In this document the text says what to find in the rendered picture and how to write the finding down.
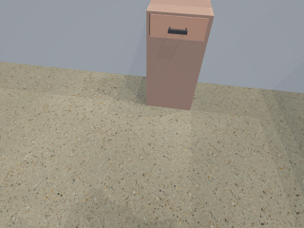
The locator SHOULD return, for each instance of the handle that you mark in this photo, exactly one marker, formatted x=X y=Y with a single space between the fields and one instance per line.
x=177 y=31

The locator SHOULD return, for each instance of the drawer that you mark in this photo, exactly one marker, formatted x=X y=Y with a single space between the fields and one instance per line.
x=196 y=26

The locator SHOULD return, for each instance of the cabinet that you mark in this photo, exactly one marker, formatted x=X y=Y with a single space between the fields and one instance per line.
x=172 y=64

